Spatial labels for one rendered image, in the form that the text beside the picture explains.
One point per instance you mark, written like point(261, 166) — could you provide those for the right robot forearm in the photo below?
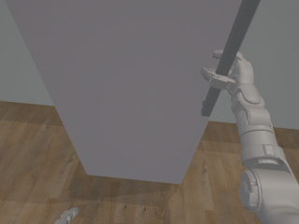
point(259, 145)

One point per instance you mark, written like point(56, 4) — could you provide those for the right robot hand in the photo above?
point(242, 74)

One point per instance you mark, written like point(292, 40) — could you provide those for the left robot hand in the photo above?
point(67, 216)

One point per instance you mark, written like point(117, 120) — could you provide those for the right robot upper arm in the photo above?
point(272, 195)

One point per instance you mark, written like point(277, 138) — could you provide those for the fridge door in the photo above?
point(125, 77)

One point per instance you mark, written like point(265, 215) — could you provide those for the handle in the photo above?
point(242, 21)

